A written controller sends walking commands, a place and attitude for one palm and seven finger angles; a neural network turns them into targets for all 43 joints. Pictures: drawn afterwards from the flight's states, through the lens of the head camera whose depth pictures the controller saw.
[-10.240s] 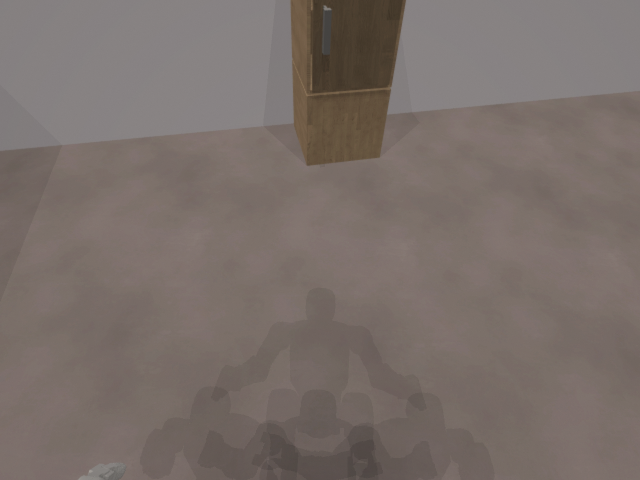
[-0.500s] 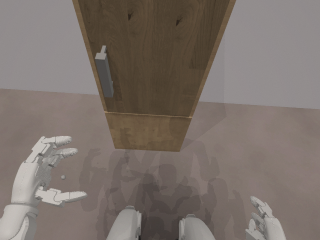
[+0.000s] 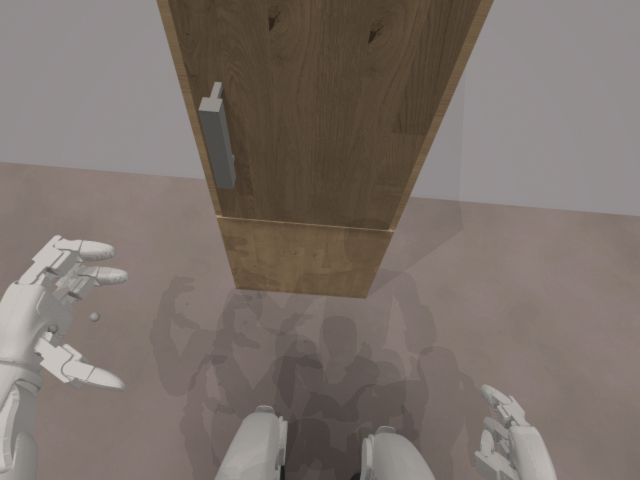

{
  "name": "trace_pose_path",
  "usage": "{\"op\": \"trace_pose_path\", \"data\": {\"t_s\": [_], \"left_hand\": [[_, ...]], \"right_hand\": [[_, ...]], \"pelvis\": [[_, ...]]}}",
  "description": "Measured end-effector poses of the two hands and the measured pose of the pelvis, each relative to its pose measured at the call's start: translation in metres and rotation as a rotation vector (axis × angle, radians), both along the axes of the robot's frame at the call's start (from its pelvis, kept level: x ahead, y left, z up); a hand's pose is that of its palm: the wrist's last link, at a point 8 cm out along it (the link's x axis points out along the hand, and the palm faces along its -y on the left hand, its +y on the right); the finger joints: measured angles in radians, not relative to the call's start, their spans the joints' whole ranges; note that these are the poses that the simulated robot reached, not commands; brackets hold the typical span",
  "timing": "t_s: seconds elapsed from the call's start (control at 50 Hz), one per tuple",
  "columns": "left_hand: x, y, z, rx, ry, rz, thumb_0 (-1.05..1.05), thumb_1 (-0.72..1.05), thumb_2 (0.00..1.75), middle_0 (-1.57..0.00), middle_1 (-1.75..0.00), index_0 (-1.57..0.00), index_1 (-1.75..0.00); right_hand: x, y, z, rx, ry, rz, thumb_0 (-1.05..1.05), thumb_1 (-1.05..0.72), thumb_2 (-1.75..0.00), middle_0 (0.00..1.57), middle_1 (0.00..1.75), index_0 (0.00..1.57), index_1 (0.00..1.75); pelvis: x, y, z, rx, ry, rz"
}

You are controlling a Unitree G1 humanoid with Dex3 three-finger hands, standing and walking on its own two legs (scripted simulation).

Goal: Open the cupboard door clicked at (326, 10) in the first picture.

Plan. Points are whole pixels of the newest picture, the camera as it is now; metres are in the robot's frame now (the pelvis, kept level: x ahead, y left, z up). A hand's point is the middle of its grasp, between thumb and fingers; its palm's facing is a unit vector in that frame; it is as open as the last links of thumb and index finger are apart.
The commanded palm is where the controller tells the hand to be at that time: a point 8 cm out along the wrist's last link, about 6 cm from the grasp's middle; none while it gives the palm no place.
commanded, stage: raise the hand with hooked fingers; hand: left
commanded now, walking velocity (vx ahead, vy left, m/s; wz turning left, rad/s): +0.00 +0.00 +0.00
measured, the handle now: (222, 137) +0.58 +0.20 +0.02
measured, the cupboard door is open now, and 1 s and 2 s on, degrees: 0 0 0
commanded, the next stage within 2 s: move the hooked fingers beside the handle in 0.50 s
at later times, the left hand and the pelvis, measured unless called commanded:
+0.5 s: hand (113, 308) +0.29 +0.26 +0.04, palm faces +0.01 -1.00 -0.07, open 14.0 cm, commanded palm +0.27 +0.30 +0.04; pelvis +0.00 -0.01 +0.00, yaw +0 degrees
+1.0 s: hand (129, 261) +0.35 +0.26 +0.04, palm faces +0.00 -1.00 -0.04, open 14.0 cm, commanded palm +0.33 +0.31 +0.04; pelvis +0.00 -0.01 -0.01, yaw -1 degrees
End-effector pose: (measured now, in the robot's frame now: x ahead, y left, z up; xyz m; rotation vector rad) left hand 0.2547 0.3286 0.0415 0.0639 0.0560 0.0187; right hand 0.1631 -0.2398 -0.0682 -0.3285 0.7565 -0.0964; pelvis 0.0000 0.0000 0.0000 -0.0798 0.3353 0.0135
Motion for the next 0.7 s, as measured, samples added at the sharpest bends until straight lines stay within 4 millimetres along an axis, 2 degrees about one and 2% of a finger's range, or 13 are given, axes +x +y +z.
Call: {"op": "trace_pose_path", "data": {"t_s": [0.08,0.26,0.7], "left_hand": [[0.008,0.002,0.000,-0.005,-0.001,-0.001,-0.01,-0.49,0.30,-0.30,-1.20,-0.30,-1.20],[0.012,-0.012,-0.002,-0.005,0.007,-0.018,-0.01,-0.49,0.30,-0.30,-1.20,-0.30,-1.20],[0.012,-0.018,0.000,-0.006,-0.012,0.007,-0.01,-0.49,0.30,-0.31,-1.20,-0.30,-1.20]], "right_hand": [[-0.010,-0.011,-0.002,-0.016,0.026,-0.027,0.01,-0.90,-0.90,0.21,0.30,0.21,0.30],[-0.020,-0.026,-0.001,-0.023,0.046,-0.063,0.02,-0.91,-0.90,0.20,0.30,0.21,0.30],[-0.001,-0.023,-0.006,0.008,0.008,-0.033,0.01,-0.91,-0.90,0.21,0.30,0.21,0.30]], "pelvis": [[0.001,-0.002,0.000,0.002,0.006,-0.004],[0.003,-0.007,0.001,0.012,0.013,-0.014],[0.003,-0.017,-0.003,0.018,0.008,-0.011]]}}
